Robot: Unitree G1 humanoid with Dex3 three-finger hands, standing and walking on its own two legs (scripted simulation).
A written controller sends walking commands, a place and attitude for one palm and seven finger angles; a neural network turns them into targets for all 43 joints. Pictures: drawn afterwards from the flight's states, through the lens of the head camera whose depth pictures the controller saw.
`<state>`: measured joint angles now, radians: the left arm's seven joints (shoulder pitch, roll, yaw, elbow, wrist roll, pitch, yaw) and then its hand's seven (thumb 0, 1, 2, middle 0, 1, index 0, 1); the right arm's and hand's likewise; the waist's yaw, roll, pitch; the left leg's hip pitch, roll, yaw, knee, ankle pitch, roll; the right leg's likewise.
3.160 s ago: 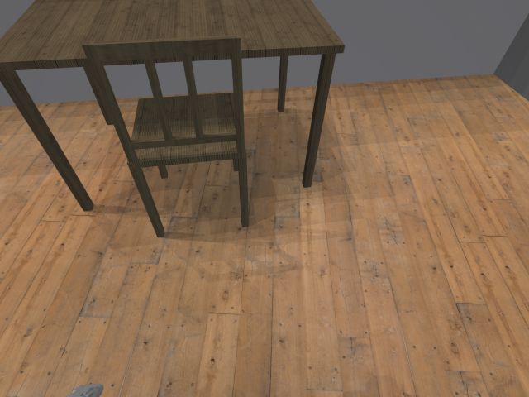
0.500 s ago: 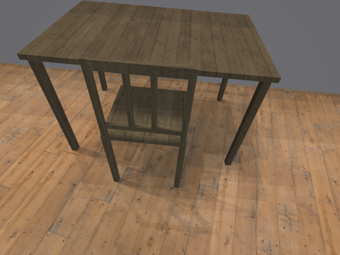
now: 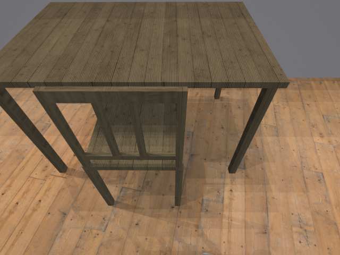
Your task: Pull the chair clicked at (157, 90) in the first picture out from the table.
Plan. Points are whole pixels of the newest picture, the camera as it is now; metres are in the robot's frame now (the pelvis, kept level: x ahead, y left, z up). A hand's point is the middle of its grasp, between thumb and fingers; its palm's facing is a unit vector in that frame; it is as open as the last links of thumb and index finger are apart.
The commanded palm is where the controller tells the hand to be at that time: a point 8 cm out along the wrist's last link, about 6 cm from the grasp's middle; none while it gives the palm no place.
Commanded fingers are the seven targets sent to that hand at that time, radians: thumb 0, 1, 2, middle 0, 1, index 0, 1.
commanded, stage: come to a stop and stand still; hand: left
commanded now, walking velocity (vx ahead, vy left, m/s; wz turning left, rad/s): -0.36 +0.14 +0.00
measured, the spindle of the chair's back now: (107, 131) +0.50 +0.23 -0.07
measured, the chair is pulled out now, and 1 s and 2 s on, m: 0.00 0.00 0.00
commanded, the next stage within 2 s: look again from close up in 1.92 s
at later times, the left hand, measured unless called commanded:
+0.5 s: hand out of the picture +0.07 +0.24 -0.17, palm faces +0.08 -0.98 -0.18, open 7.3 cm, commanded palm none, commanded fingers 0.00 0.90 0.90 -0.20 -0.30 -0.20 -0.30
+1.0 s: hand out of the picture +0.00 +0.16 -0.16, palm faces +0.01 -0.98 -0.18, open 7.4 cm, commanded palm none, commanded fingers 0.00 0.90 0.90 -0.20 -0.30 -0.20 -0.30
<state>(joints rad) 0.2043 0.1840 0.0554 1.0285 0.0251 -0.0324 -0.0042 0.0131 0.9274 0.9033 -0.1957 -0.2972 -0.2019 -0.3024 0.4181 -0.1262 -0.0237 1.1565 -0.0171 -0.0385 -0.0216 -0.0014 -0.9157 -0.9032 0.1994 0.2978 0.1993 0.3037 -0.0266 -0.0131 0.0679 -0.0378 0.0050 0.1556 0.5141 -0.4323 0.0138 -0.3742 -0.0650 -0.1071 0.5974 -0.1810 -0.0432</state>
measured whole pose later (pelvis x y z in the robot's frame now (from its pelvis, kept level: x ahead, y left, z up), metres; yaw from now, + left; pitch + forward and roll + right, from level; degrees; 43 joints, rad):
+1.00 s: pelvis +0.00 +0.00 +0.02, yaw -1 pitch -2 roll +0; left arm 0.29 0.13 0.00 1.13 0.00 0.00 0.03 0.01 0.91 0.90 -0.20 -0.30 -0.20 -0.30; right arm 0.31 -0.15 -0.02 1.17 -0.01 0.03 -0.03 0.00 -0.91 -0.90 0.20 0.30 0.20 0.30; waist -0.03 0.02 0.02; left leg -0.24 0.06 0.04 0.42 -0.14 -0.02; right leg -0.09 0.01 -0.05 0.42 -0.30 -0.02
